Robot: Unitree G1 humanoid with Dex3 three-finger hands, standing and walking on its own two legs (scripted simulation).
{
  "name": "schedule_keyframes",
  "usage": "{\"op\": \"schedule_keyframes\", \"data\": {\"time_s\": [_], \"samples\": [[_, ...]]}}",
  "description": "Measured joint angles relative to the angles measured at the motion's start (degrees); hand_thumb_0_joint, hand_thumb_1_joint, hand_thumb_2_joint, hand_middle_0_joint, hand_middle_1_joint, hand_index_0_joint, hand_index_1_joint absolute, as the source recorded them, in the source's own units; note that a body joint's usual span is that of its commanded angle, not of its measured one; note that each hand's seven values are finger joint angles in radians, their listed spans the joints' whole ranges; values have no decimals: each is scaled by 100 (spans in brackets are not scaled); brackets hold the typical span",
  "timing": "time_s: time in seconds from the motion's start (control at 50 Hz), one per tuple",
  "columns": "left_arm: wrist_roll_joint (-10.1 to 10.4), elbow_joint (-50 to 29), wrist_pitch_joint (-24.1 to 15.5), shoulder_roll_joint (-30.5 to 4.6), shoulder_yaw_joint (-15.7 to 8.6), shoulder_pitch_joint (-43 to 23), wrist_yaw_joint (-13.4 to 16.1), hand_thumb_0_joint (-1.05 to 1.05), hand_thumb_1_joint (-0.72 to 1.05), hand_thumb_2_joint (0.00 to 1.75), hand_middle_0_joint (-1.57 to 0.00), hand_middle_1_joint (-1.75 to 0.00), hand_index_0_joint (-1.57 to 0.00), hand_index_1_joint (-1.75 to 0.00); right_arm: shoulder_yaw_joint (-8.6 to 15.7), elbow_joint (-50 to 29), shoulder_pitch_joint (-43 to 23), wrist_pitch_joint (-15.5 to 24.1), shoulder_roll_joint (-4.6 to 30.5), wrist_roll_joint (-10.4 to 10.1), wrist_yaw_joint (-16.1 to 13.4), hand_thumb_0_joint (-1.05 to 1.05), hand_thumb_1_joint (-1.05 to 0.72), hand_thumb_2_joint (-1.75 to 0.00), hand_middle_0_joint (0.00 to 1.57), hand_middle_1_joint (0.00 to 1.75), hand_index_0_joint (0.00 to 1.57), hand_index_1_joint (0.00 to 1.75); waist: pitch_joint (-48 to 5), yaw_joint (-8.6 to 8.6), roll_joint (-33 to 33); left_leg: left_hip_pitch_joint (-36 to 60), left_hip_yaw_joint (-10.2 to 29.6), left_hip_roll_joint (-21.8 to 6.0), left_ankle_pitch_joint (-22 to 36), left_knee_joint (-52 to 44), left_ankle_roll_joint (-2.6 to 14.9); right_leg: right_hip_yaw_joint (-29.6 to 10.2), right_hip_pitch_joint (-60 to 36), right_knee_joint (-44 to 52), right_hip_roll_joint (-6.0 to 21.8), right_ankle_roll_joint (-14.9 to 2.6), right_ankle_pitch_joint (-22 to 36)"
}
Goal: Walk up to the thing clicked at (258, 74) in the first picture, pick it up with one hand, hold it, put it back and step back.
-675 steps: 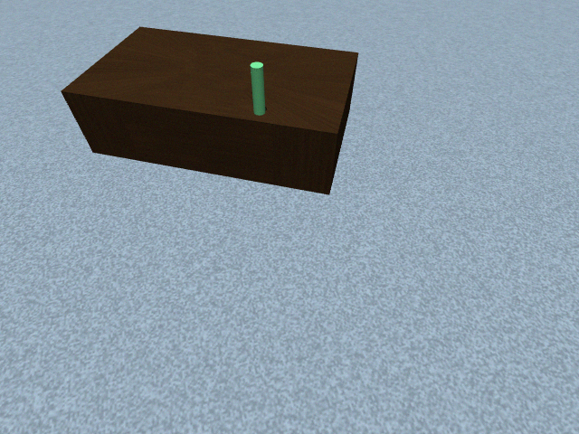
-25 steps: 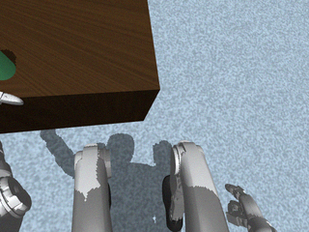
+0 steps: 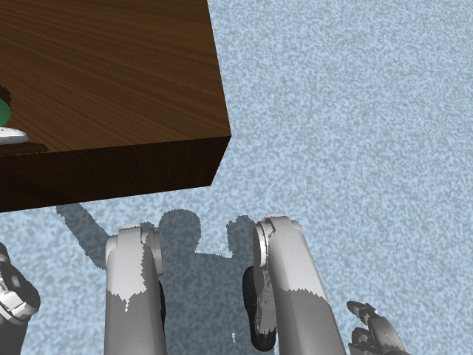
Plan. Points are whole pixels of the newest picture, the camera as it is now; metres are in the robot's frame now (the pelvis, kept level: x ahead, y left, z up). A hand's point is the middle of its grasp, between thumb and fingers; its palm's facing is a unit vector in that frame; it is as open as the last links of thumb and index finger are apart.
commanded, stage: close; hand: left
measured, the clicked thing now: out of the picture +0.48 +0.34 +0.05
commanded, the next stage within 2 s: settle in 0.46 s
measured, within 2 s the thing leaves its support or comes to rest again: leaves its support in 0.88 s
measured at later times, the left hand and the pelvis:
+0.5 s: hand out of the picture +0.48 +0.34 +0.02, palm faces +0.42 -0.91 -0.01, open 7.3 cm; pelvis +0.00 +0.00 +0.02, yaw +0 degrees
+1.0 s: hand out of the picture +0.48 +0.33 +0.05, palm faces +0.43 -0.90 -0.03, open 7.0 cm; pelvis +0.01 +0.00 +0.04, yaw +1 degrees
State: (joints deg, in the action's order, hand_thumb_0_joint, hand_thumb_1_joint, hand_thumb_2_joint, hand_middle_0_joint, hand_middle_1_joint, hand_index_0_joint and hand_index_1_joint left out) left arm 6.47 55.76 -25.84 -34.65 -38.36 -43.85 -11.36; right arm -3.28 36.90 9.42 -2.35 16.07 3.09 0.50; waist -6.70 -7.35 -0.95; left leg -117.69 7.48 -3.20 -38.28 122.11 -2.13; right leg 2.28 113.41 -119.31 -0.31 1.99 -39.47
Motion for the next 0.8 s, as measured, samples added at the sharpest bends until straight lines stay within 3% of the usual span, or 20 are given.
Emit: {"op": "schedule_keyframes", "data": {"time_s": [0.46,0.68,0.8], "samples": [[-14,-38,84,40,33,-55,109,0,4,61,-94,-81,-96,-78,20,-39,-35,-35,7,-29,-5,0,-91,-89,20,30,21,30,-31,21,21,224,-21,-19,-26,-257,-1,10,-214,254,3,-12,-19],[-38,-61,37,98,67,14,115,-1,0,100,-89,-105,-92,-104,24,-40,-24,-28,-1,-26,-2,0,-90,-89,20,30,21,30,-48,7,22,293,-31,-19,-21,-343,-2,10,-286,344,8,-18,-12],[-91,-173,146,137,37,69,192,0,-3,112,-85,-117,-88,-116,35,-44,-40,-61,-9,-28,-6,0,-89,-89,20,30,21,30,-15,3,48,339,-33,-20,-9,-380,-11,10,-321,368,9,-25,-3]]}}
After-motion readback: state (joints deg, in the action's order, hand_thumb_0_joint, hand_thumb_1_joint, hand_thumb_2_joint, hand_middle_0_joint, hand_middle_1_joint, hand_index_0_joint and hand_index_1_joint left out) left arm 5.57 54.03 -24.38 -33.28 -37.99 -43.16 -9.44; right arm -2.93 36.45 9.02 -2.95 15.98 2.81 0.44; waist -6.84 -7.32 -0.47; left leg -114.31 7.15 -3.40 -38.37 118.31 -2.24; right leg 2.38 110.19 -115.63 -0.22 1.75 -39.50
